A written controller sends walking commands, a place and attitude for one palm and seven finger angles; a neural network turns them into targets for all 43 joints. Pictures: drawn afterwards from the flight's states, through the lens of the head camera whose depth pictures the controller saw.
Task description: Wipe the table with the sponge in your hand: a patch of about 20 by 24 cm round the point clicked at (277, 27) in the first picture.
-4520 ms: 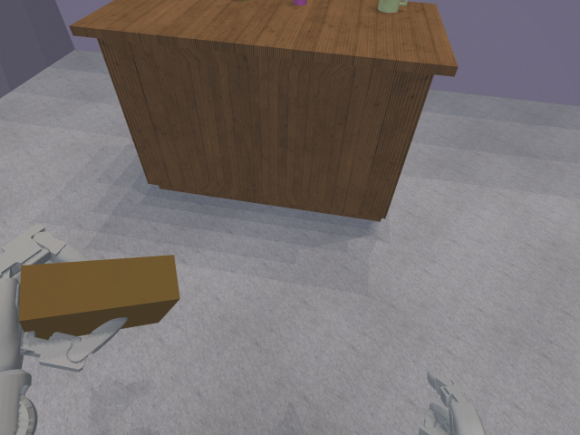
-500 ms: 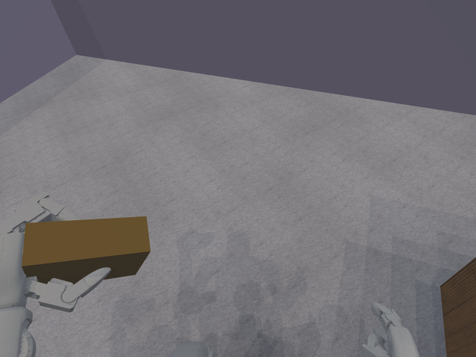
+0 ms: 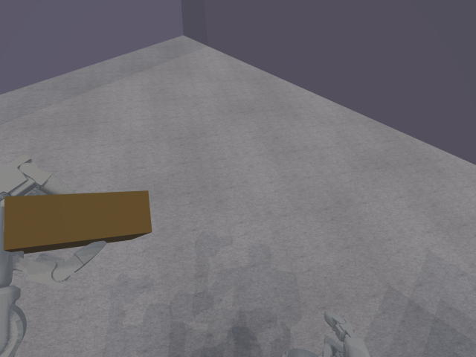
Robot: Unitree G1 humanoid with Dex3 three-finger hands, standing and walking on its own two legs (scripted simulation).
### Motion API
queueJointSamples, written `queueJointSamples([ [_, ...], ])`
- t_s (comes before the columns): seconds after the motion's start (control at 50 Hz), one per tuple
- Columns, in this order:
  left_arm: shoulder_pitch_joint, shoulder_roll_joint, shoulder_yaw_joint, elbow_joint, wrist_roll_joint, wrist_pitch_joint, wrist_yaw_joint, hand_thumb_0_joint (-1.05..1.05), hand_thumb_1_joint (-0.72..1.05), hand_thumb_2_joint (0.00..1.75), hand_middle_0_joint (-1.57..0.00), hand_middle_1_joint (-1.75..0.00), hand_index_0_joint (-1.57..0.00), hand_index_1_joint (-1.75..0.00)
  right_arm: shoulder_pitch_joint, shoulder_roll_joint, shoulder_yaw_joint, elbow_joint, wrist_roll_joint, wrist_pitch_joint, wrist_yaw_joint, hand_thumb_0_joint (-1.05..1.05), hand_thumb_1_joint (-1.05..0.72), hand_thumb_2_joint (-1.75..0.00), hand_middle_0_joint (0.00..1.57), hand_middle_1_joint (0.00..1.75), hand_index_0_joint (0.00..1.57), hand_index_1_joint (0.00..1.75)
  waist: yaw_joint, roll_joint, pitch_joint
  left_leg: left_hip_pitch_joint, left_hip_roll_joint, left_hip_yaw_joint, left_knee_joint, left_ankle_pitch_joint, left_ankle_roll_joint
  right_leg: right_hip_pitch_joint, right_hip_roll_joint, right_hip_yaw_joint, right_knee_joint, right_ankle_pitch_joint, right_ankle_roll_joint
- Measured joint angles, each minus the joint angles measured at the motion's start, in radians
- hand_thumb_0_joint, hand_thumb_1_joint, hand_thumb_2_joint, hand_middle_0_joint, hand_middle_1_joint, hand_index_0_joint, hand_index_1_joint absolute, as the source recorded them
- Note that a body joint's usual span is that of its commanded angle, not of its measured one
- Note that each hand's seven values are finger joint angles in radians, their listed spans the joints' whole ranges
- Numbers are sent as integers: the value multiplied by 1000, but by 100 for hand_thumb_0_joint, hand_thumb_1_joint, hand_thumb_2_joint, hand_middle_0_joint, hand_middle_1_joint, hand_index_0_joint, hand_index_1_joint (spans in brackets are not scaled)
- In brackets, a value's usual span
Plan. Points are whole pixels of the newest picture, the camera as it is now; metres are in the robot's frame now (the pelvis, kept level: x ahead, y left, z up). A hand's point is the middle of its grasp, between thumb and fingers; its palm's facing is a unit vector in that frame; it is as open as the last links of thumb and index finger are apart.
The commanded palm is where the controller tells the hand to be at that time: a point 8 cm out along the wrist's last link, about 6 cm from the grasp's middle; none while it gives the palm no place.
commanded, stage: walk to a spot facing it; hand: left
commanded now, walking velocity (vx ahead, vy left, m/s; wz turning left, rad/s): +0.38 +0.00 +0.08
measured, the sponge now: (102, 221) +0.22 +0.20 +0.18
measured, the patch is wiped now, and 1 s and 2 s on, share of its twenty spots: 0.00 0.00 0.00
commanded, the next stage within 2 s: turn to face it in 0.86 s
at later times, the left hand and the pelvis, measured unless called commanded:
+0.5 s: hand (108, 192) +0.27 +0.21 +0.18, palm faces +0.42 -0.74 -0.52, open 9.1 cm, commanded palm +0.20 +0.25 +0.17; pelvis +0.07 -0.04 +0.00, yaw +6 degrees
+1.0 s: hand (104, 141) +0.35 +0.24 +0.20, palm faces +0.58 -0.66 -0.48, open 9.1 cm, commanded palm +0.31 +0.27 +0.17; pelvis +0.20 -0.03 +0.00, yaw +11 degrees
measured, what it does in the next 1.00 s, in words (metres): walks ahead: right foot, then left foot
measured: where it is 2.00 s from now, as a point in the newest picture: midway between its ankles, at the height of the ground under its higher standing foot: outside the picture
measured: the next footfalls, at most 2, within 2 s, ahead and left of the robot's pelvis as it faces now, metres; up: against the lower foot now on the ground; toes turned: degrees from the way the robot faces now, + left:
right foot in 0.20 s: +0.07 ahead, -0.13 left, +0.00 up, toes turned -8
left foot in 0.64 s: +0.23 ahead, +0.11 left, +0.00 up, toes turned +18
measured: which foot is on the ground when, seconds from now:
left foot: down 0.00-0.22, up 0.24-0.62, down 0.64-1.00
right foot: up 0.00-0.18, down 0.20-0.66, up 0.68-1.00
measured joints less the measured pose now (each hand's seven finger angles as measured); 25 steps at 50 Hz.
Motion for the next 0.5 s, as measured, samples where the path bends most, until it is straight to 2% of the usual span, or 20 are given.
queueJointSamples([
  [0.1, 28, 6, 25, 66, -13, -21, -4, -1, -41, 102, -85, -137, -85, -137, -4, -3, 6, 12, -3, 7, -8, 2, -90, -90, 21, 30, 20, 30, 13, 49, -21, 8, 10, -7, -55, 23, -6, 92, 23, -16, -248, -48, 0],
  [0.18, 33, -2, 15, 151, -10, 16, -4, -1, -41, 102, -85, -137, -85, -137, -14, -30, -1, 12, -9, 21, -19, 2, -90, -90, 21, 30, 20, 30, 13, 61, -25, -16, 8, -1, -7, -12, -26, 234, 57, -48, -494, -82, -6],
  [0.2, 29, 2, 12, 157, -7, 29, -3, -1, -41, 102, -85, -136, -85, -136, -17, -38, -3, 7, -10, 24, -21, 2, -90, -90, 21, 30, 20, 30, 10, 54, -23, -37, 2, -1, 36, -37, -31, 281, 64, -54, -572, -70, -14],
  [0.22, 18, -3, 2, 158, -2, 39, -3, -1, -41, 102, -85, -136, -85, -136, -24, -53, -9, 5, -8, 27, -21, 2, -90, -90, 21, 30, 20, 30, 7, 63, -15, -67, 9, -3, 104, -79, -22, 295, 74, -62, -611, 15, -47],
  [0.24, 1, -13, -14, 157, 2, 48, -5, -1, -41, 102, -85, -136, -85, -136, -35, -70, -18, 12, -5, 31, -23, 2, -90, -90, 21, 30, 20, 30, -1, 74, 1, -109, 13, -12, 217, -144, -16, 290, 78, -76, -591, 61, -79],
  [0.26, -16, -21, -32, 152, 2, 54, -9, -1, -41, 102, -85, -136, -85, -136, -46, -88, -27, 25, -5, 36, -27, 2, -90, -90, 21, 30, 20, 30, -12, 78, 17, -158, 7, -21, 355, -185, -20, 293, 74, -92, -566, 54, -99],
  [0.32, -5, -33, -51, 118, -10, 35, -21, -1, -41, 102, -85, -136, -85, -136, -59, -126, -53, 54, -2, 54, -28, 2, -90, -90, 20, 30, 20, 30, -30, 59, 38, -281, -8, -7, 662, -143, -41, 328, 60, -111, -571, 8, -112],
  [0.36, 47, -24, -29, 85, -16, 13, -24, -1, -41, 102, -85, -136, -85, -136, -60, -144, -70, 46, 1, 67, -31, 2, -91, -90, 20, 30, 20, 30, -43, 45, 43, -342, 2, 11, 758, -106, -56, 352, 58, -108, -609, 14, -108],
  [0.42, 106, 12, 15, 52, -18, -14, -20, -1, -41, 101, -85, -136, -85, -136, -47, -164, -97, 17, 2, 77, -37, 2, -91, -90, 20, 30, 20, 30, -65, 29, 54, -393, 27, 41, 722, -66, -67, 395, 48, -120, -671, 25, -106],
  [0.5, 119, 46, 59, 32, -22, -30, -1, -1, -41, 101, -85, -136, -85, -136, -18, -180, -119, -13, 3, 81, -35, 2, -91, -90, 20, 29, 19, 30, -61, 11, 72, -367, 57, 106, 446, -36, -58, 438, 25, -142, -704, 9, -92],
])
